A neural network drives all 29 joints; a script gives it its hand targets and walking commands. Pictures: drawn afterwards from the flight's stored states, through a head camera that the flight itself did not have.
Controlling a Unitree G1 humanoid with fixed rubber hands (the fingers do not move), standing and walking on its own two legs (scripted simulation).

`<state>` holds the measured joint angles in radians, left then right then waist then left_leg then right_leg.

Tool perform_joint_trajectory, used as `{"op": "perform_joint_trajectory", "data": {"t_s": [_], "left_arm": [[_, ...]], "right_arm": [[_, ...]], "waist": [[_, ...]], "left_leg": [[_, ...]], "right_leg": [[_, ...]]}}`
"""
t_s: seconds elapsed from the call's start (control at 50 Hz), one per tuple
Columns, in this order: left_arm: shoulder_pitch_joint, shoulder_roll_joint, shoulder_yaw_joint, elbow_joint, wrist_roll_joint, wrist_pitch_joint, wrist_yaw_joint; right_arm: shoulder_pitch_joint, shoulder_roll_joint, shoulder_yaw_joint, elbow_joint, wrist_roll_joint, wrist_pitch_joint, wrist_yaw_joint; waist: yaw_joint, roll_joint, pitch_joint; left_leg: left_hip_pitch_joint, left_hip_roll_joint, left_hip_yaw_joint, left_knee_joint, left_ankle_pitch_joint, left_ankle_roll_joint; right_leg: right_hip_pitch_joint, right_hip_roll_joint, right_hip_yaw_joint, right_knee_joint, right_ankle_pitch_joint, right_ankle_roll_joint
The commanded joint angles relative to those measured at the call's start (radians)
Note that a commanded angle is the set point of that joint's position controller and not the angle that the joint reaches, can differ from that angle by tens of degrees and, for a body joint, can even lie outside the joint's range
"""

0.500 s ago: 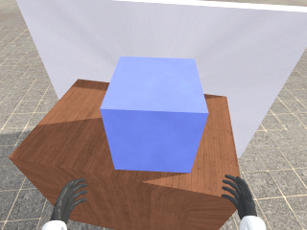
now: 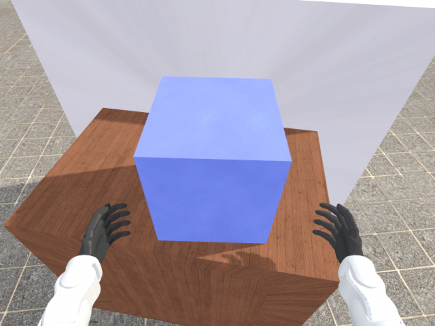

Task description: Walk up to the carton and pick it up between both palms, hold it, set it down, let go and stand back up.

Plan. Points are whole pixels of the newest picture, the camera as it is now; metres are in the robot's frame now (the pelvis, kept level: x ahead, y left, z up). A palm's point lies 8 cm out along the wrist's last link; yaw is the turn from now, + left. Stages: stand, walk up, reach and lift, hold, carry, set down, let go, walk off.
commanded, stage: reach and lift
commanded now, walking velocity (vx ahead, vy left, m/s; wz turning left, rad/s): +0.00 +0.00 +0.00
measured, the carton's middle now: (214, 160) +0.50 +0.03 +0.03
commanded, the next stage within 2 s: none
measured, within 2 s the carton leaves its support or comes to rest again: neither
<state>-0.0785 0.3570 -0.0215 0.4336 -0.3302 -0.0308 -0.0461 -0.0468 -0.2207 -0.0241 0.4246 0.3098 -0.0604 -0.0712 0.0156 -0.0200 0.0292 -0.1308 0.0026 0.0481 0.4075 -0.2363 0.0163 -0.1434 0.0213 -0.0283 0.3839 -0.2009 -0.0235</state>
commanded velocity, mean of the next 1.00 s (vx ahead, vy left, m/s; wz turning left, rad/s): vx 0.00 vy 0.00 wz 0.00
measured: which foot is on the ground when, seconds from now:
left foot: down 0.00-1.00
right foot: down 0.00-1.00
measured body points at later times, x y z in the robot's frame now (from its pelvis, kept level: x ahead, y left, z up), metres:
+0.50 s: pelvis +0.00 +0.00 +0.00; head +0.02 +0.01 +0.45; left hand +0.36 +0.24 +0.08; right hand +0.34 -0.23 +0.08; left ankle -0.01 +0.10 -0.74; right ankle +0.01 -0.10 -0.74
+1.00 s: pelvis -0.01 +0.00 +0.00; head +0.02 +0.01 +0.45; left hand +0.42 +0.23 +0.13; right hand +0.40 -0.24 +0.13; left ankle -0.01 +0.10 -0.74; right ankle +0.01 -0.10 -0.74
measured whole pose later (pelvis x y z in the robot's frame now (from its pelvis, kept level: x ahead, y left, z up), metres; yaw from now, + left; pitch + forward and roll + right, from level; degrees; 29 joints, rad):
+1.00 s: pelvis -0.01 +0.00 +0.00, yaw +0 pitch +5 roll -1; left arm -0.71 0.45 0.08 0.58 -0.28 0.42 -0.02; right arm -0.67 -0.37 -0.04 0.62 0.41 0.29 -0.06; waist -0.05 -0.03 -0.03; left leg -0.29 0.02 0.04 0.39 -0.19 0.01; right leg -0.28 0.04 -0.03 0.33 -0.13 -0.03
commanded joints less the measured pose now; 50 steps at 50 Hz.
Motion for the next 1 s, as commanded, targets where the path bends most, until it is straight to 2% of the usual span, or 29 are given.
{"op": "perform_joint_trajectory", "data": {"t_s": [0.0,0.24,0.36,0.5,0.54,0.7,0.9,0.98], "left_arm": [[-0.297,0.177,0.096,-0.216,0.010,0.041,-0.009],[-0.454,0.193,0.170,-0.290,0.040,0.202,-0.016],[-0.540,0.207,0.198,-0.315,0.052,0.265,-0.014],[-0.669,0.229,0.213,-0.290,0.057,0.336,-0.007],[-0.718,0.232,0.206,-0.285,0.055,0.347,-0.003],[-0.884,0.262,0.192,-0.177,0.062,0.394,0.007],[-1.100,0.320,0.170,-0.055,0.057,0.410,0.023],[-1.192,0.334,0.148,0.006,0.045,0.413,0.028]], "right_arm": [[-0.245,-0.147,-0.059,-0.236,0.005,0.019,-0.009],[-0.389,-0.184,-0.078,-0.298,0.023,0.142,-0.028],[-0.476,-0.223,-0.082,-0.313,0.040,0.178,-0.032],[-0.608,-0.265,-0.091,-0.277,0.055,0.227,-0.026],[-0.649,-0.271,-0.093,-0.262,0.064,0.240,-0.021],[-0.816,-0.311,-0.096,-0.147,0.078,0.284,-0.004],[-1.030,-0.353,-0.085,-0.026,0.096,0.306,0.011],[-1.114,-0.370,-0.088,0.038,0.096,0.317,0.014]], "waist": [[-0.006,0.047,-0.253],[-0.020,0.052,-0.320],[-0.030,0.056,-0.392],[-0.042,0.045,-0.439],[-0.047,0.057,-0.465],[-0.056,0.051,-0.513],[-0.055,0.057,-0.634],[-0.064,0.069,-0.672]], "left_leg": [[0.084,0.000,-0.048,-0.051,0.349,-0.042],[0.113,0.003,-0.040,-0.049,0.390,-0.044],[0.132,0.005,-0.039,-0.030,0.453,-0.051],[0.116,0.006,-0.037,-0.033,0.428,-0.044],[0.112,0.007,-0.036,-0.032,0.430,-0.043],[0.093,0.006,-0.040,-0.030,0.408,-0.036],[0.073,0.001,-0.039,-0.009,0.415,-0.028],[0.074,0.003,-0.042,0.001,0.410,-0.030]], "right_leg": [[0.066,-0.014,0.077,-0.082,0.176,-0.001],[0.081,-0.008,0.066,-0.091,0.248,0.010],[0.102,-0.001,0.058,-0.079,0.329,0.013],[0.103,0.003,0.047,-0.074,0.339,0.019],[0.100,0.003,0.045,-0.068,0.352,0.019],[0.085,0.008,0.033,-0.064,0.360,0.024],[0.082,0.011,0.021,-0.042,0.421,0.035],[0.057,0.011,0.013,-0.037,0.422,0.035]]}}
